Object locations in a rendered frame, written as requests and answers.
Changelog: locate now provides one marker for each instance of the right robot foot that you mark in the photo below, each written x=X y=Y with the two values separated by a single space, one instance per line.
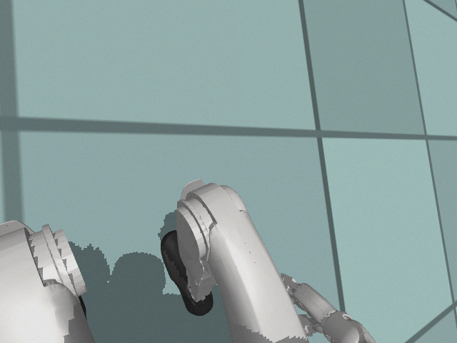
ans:
x=177 y=272

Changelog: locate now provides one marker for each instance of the right robot arm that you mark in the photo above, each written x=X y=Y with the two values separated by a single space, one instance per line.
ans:
x=341 y=328

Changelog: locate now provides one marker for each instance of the right robot hand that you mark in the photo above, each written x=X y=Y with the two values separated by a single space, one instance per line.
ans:
x=309 y=300

